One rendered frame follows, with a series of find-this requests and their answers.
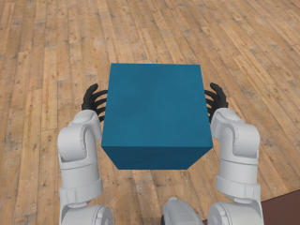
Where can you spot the robot left forearm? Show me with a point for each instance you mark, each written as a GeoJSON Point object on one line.
{"type": "Point", "coordinates": [78, 161]}

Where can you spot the robot left upper arm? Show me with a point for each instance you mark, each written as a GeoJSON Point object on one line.
{"type": "Point", "coordinates": [89, 215]}

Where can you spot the robot right hand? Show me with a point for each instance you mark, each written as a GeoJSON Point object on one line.
{"type": "Point", "coordinates": [219, 100]}

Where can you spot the robot right forearm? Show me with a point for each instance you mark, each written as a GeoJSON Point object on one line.
{"type": "Point", "coordinates": [239, 158]}

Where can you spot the robot left hand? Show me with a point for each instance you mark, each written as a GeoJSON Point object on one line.
{"type": "Point", "coordinates": [89, 102]}

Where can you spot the right robot shin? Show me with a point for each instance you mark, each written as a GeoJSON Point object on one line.
{"type": "Point", "coordinates": [172, 198]}

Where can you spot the robot right upper arm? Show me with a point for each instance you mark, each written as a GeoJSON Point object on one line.
{"type": "Point", "coordinates": [232, 213]}

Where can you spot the carton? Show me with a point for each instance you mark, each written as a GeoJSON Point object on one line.
{"type": "Point", "coordinates": [156, 117]}

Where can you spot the robot right thigh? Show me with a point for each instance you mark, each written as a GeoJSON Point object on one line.
{"type": "Point", "coordinates": [178, 212]}

